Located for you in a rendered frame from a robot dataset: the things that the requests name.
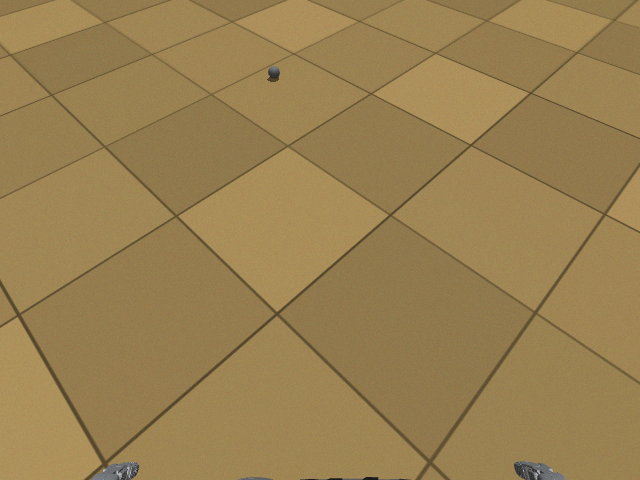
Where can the right robot hand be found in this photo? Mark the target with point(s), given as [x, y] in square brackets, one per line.
[534, 471]

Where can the ball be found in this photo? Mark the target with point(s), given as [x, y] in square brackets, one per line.
[273, 72]

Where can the left robot hand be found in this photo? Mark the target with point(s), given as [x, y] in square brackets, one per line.
[123, 471]

